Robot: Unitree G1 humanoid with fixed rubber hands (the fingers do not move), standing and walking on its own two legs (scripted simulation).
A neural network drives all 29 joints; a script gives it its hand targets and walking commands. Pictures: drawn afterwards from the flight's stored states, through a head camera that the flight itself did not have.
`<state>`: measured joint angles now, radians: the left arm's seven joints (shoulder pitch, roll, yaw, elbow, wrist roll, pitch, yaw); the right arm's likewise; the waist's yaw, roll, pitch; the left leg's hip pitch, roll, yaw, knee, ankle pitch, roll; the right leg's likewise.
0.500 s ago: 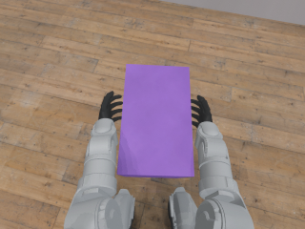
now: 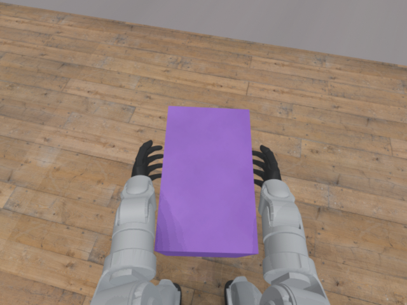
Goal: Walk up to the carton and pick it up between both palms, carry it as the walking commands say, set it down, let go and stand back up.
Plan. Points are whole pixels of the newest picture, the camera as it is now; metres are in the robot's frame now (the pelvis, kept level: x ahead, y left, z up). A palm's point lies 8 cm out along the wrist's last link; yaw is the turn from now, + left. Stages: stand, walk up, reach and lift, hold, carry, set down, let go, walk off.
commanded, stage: reach and lift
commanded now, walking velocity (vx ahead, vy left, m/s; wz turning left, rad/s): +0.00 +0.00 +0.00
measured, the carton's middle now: (205, 187) +0.37 -0.01 -0.09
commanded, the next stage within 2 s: hold in 1.82 s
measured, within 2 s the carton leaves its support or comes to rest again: neither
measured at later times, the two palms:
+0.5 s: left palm (133, 168) +0.35 +0.12 +0.05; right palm (281, 170) +0.34 -0.14 +0.05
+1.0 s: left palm (126, 168) +0.33 +0.12 +0.10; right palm (292, 168) +0.33 -0.14 +0.10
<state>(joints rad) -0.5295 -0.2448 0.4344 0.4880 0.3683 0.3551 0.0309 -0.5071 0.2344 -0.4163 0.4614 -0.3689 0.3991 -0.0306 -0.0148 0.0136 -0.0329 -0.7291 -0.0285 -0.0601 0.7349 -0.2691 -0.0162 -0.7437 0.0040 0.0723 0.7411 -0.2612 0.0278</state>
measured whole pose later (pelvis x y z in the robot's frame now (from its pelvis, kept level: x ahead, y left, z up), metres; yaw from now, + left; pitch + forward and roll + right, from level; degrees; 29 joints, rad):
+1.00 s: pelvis +0.02 +0.00 +0.04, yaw +0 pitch -9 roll +0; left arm -0.45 -0.22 0.32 0.43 0.36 0.72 0.04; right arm -0.46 0.22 -0.32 0.41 -0.37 0.75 -0.04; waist -0.01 0.00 0.05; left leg -0.06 -0.01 -0.07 0.42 -0.21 -0.02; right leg -0.07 0.01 0.06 0.43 -0.20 0.02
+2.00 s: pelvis +0.01 -0.01 +0.03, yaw +1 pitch -10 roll +0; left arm -0.39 -0.19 0.24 0.38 0.33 0.77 0.05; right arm -0.39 0.19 -0.24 0.37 -0.32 0.77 -0.05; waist 0.00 0.00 0.04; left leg -0.07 -0.01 -0.08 0.44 -0.21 -0.02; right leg -0.07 0.01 0.05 0.43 -0.20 0.01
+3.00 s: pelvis +0.01 -0.01 +0.03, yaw +1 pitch -9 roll +0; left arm -0.35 -0.18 0.20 0.35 0.30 0.78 0.04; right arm -0.34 0.18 -0.20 0.33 -0.30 0.78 -0.05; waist 0.00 0.01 0.03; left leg -0.07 -0.01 -0.09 0.44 -0.21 -0.02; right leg -0.07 0.01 0.05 0.43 -0.20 0.01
